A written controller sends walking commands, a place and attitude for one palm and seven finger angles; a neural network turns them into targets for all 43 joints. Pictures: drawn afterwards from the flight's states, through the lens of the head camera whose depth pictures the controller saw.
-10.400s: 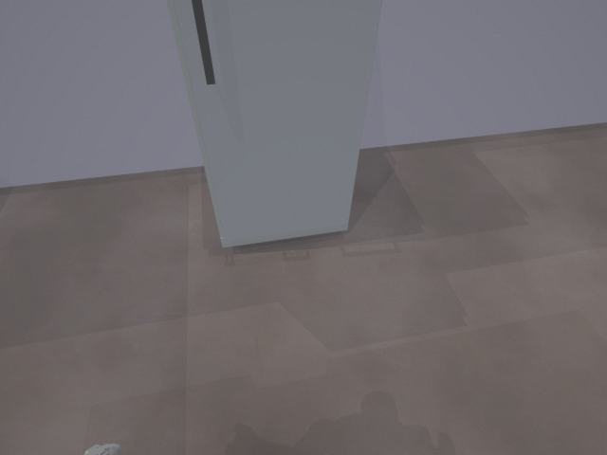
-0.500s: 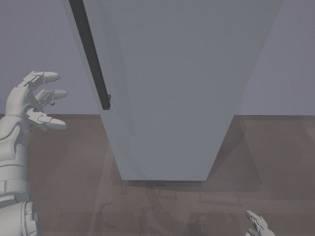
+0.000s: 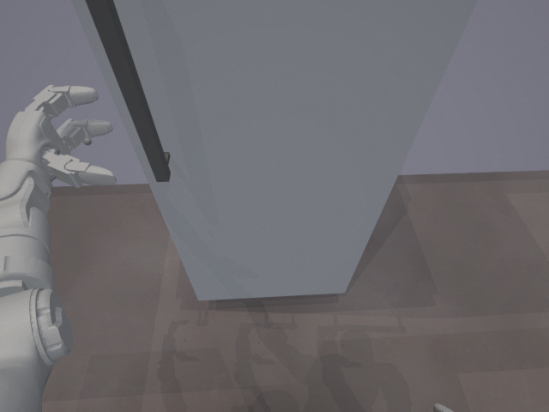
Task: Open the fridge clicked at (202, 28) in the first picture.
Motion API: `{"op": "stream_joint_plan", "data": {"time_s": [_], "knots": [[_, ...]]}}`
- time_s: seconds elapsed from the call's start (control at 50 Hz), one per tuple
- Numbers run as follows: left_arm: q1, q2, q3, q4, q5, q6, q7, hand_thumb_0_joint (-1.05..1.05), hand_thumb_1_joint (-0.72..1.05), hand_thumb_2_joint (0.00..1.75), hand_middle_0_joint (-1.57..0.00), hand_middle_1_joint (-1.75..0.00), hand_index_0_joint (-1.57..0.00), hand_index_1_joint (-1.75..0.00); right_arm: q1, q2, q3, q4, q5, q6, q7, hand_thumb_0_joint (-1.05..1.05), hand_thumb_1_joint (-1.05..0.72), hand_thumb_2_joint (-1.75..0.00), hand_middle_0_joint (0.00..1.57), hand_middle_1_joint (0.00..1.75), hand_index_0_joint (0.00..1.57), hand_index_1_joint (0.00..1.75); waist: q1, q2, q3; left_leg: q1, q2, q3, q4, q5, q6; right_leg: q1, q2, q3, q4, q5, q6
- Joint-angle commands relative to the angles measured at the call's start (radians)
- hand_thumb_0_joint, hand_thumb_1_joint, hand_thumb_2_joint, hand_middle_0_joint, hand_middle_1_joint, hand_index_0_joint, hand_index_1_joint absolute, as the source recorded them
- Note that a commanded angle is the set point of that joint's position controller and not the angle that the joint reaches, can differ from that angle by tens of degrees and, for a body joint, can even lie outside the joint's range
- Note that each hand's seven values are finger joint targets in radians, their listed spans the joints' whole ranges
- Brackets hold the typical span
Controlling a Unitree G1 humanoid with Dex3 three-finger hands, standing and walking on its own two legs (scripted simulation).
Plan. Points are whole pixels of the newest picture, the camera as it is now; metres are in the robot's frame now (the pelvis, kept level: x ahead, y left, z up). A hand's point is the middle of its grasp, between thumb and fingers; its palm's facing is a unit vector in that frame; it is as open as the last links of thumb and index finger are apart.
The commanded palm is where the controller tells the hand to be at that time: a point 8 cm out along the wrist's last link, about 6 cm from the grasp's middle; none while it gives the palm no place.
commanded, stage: move the hooked fingers beside the handle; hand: left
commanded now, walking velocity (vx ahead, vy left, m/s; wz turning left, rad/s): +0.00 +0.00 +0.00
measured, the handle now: (123, 48) +0.52 +0.20 +0.25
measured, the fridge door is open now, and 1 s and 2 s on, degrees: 0 0 0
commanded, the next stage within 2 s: feel for the door with the fingertips in 0.92 s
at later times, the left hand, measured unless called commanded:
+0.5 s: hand (80, 141) +0.45 +0.28 +0.16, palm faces +0.07 -1.00 +0.00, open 14.0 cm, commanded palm +0.42 +0.32 +0.16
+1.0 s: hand (81, 142) +0.45 +0.27 +0.16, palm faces +0.06 -1.00 +0.01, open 14.0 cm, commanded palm +0.42 +0.32 +0.16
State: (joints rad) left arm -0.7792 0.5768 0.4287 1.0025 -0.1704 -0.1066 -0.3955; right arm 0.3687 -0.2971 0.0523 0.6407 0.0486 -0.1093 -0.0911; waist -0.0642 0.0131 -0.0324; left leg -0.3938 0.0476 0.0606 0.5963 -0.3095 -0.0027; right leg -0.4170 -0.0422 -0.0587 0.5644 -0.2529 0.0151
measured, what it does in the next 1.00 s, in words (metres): stands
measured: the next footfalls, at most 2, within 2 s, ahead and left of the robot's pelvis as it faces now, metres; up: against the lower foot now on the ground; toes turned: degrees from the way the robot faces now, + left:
none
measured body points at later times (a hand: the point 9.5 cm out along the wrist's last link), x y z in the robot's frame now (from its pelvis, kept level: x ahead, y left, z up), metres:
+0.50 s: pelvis +0.01 +0.00 +0.00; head +0.06 +0.01 +0.44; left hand +0.44 +0.33 +0.16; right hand +0.07 -0.27 -0.11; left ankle -0.01 +0.12 -0.73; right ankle +0.02 -0.13 -0.73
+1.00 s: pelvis +0.00 +0.00 -0.01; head +0.06 +0.01 +0.44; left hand +0.44 +0.33 +0.16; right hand +0.08 -0.27 -0.11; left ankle -0.01 +0.12 -0.73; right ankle +0.02 -0.13 -0.73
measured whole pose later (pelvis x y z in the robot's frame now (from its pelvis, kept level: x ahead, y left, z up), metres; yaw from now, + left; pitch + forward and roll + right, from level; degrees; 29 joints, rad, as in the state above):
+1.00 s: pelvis +0.00 +0.00 -0.01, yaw +1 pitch +8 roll -1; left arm -0.82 0.61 0.42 1.05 -0.17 -0.12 -0.42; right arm 0.36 -0.30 0.05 0.62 0.05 -0.05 -0.08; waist -0.06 0.01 -0.05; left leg -0.46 0.05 0.04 0.66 -0.34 0.00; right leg -0.47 -0.04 -0.07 0.60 -0.27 0.02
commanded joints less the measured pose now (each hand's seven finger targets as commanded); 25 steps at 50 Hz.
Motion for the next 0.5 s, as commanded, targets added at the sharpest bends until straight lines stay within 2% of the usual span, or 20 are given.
{"op": "stream_joint_plan", "data": {"time_s": [0.0,0.06,0.08,0.1,0.14,0.2,0.24,0.28,0.32,0.34,0.38,0.4,0.44,0.46,0.48], "knots": [[-0.477,0.36,0.075,-0.189,-0.006,-0.08,0.004,0.0,-0.5,0.3,-0.3,-1.2,-0.3,-1.2,0.042,-0.165,-0.065,-0.104,0.001,-0.022,-0.014,0.0,-0.9,-0.9,0.2,0.3,0.2,0.3,0.004,0.062,-0.343,0.102,-0.036,-0.056,-0.059,0.255,0.029,0.142,0.044,0.024,-0.026,0.278,-0.035],[-0.531,0.37,0.064,-0.157,0.004,-0.1,-0.005,0.0,-0.5,0.3,-0.3,-1.2,-0.3,-1.2,0.063,-0.168,-0.066,-0.089,-0.001,-0.01,-0.015,0.0,-0.9,-0.9,0.2,0.3,0.2,0.3,-0.019,0.08,-0.34,0.098,-0.035,-0.055,-0.048,0.244,0.029,0.116,0.047,0.027,-0.028,0.273,-0.032],[-0.531,0.378,0.07,-0.145,-0.001,-0.108,-0.008,0.0,-0.5,0.3,-0.3,-1.2,-0.3,-1.2,0.076,-0.17,-0.068,-0.087,-0.002,-0.006,-0.015,0.0,-0.9,-0.9,0.2,0.3,0.2,0.3,-0.019,0.051,-0.345,0.088,-0.034,-0.055,-0.043,0.252,0.032,0.127,0.048,0.026,-0.023,0.276,-0.033],[-0.544,0.394,0.079,-0.142,0.0,-0.112,-0.015,0.0,-0.5,0.3,-0.3,-1.2,-0.3,-1.2,0.079,-0.173,-0.07,-0.083,-0.002,-0.004,-0.015,0.0,-0.9,-0.9,0.2,0.3,0.2,0.3,-0.02,0.077,-0.364,0.098,-0.034,-0.056,-0.038,0.254,0.031,0.119,0.049,0.03,-0.021,0.283,-0.033],[-0.495,0.373,0.072,-0.144,-0.004,-0.117,-0.029,0.0,-0.5,0.3,-0.3,-1.2,-0.3,-1.2,0.082,-0.17,-0.071,-0.09,-0.002,0.0,-0.011,0.0,-0.9,-0.9,0.2,0.3,0.2,0.3,-0.007,0.104,-0.393,0.117,-0.035,-0.056,-0.034,0.284,0.027,0.121,0.051,0.024,-0.011,0.301,-0.036],[-0.429,0.331,0.056,-0.164,-0.023,-0.104,-0.043,0.0,-0.5,0.3,-0.3,-1.2,-0.3,-1.2,0.086,-0.169,-0.075,-0.098,-0.003,0.01,-0.003,0.0,-0.9,-0.9,0.2,0.3,0.2,0.3,0.004,0.11,-0.399,0.132,-0.028,-0.055,-0.03,0.346,0.023,0.114,0.055,0.016,-0.004,0.333,-0.037],[-0.389,0.345,0.081,-0.159,-0.034,-0.082,-0.046,0.0,-0.5,0.3,-0.3,-1.2,-0.3,-1.2,0.088,-0.175,-0.08,-0.104,-0.002,0.019,0.001,0.0,-0.9,-0.9,0.2,0.3,0.2,0.3,0.007,0.054,-0.38,0.109,-0.027,-0.053,-0.029,0.34,0.027,0.12,0.057,0.014,-0.005,0.34,-0.034],[-0.391,0.367,0.094,-0.149,-0.035,-0.069,-0.04,0.0,-0.5,0.3,-0.3,-1.2,-0.3,-1.2,0.087,-0.178,-0.077,-0.111,-0.001,0.026,0.0,0.0,-0.9,-0.9,0.2,0.3,0.2,0.3,0.007,0.026,-0.343,0.071,-0.029,-0.053,-0.036,0.312,0.03,0.123,0.056,0.011,-0.007,0.321,-0.035],[-0.417,0.363,0.089,-0.233,-0.024,-0.077,-0.031,0.0,-0.5,0.3,-0.3,-1.2,-0.3,-1.2,0.076,-0.17,-0.081,-0.124,-0.001,0.026,0.004,0.0,-0.9,-0.9,0.2,0.3,0.2,0.3,0.01,0.105,-0.385,0.111,-0.031,-0.052,-0.03,0.329,0.027,0.117,0.056,0.018,-0.002,0.325,-0.036],[-0.418,0.36,0.087,-0.255,-0.021,-0.081,-0.024,0.0,-0.5,0.3,-0.3,-1.2,-0.3,-1.2,0.073,-0.167,-0.079,-0.126,-0.002,0.024,0.006,0.0,-0.9,-0.9,0.2,0.3,0.2,0.3,0.009,0.123,-0.382,0.122,-0.03,-0.053,-0.027,0.331,0.026,0.109,0.057,0.018,-0.004,0.32,-0.037],[-0.429,0.377,0.107,-0.278,-0.033,-0.094,-0.014,0.0,-0.5,0.3,-0.3,-1.2,-0.3,-1.2,0.075,-0.168,-0.081,-0.125,-0.003,0.028,0.003,0.0,-0.9,-0.9,0.2,0.3,0.2,0.3,0.002,0.075,-0.384,0.12,-0.026,-0.052,-0.023,0.337,0.031,0.127,0.061,0.016,-0.004,0.33,-0.037],[-0.434,0.395,0.125,-0.288,-0.034,-0.096,-0.014,0.0,-0.5,0.3,-0.3,-1.2,-0.3,-1.2,0.07,-0.168,-0.079,-0.126,-0.002,0.027,0.003,0.0,-0.9,-0.9,0.2,0.3,0.2,0.3,0.009,0.094,-0.404,0.124,-0.028,-0.055,-0.022,0.341,0.028,0.137,0.06,0.021,0.001,0.341,-0.037],[-0.429,0.323,0.066,-0.316,-0.034,-0.091,-0.022,0.0,-0.5,0.3,-0.3,-1.2,-0.3,-1.2,0.056,-0.157,-0.076,-0.132,0.001,0.022,0.005,0.0,-0.9,-0.9,0.2,0.3,0.2,0.3,0.004,0.15,-0.406,0.162,-0.027,-0.057,-0.022,0.366,0.022,0.114,0.061,0.015,0.001,0.338,-0.039],[-0.417,0.3,0.049,-0.304,-0.035,-0.083,-0.022,0.0,-0.5,0.3,-0.3,-1.2,-0.3,-1.2,0.054,-0.156,-0.076,-0.129,0.002,0.02,0.005,0.0,-0.9,-0.9,0.2,0.3,0.2,0.3,-0.001,0.126,-0.382,0.162,-0.024,-0.063,-0.024,0.355,0.021,0.096,0.062,0.01,-0.006,0.317,-0.039],[-0.424,0.282,0.035,-0.327,-0.044,-0.082,-0.022,0.0,-0.5,0.3,-0.3,-1.2,-0.3,-1.2,0.053,-0.156,-0.077,-0.13,0.003,0.019,0.002,0.0,-0.9,-0.9,0.2,0.3,0.2,0.3,-0.005,0.124,-0.385,0.171,-0.022,-0.06,-0.022,0.379,0.024,0.103,0.062,0.008,-0.006,0.328,-0.04]]}}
